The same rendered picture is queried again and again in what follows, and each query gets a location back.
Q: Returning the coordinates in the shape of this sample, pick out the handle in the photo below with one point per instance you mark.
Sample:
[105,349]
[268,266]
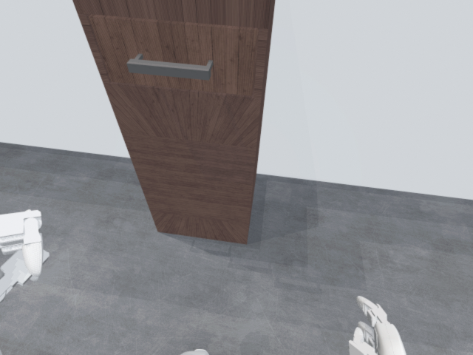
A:
[138,65]

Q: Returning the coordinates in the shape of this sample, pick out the drawer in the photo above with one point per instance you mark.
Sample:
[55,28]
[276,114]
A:
[232,49]

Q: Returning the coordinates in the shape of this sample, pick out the robot left hand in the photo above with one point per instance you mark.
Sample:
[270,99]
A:
[19,234]

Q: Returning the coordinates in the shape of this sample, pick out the cabinet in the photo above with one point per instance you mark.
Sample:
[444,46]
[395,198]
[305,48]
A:
[195,153]

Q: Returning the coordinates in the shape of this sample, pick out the robot right hand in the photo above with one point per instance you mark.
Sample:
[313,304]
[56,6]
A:
[383,340]

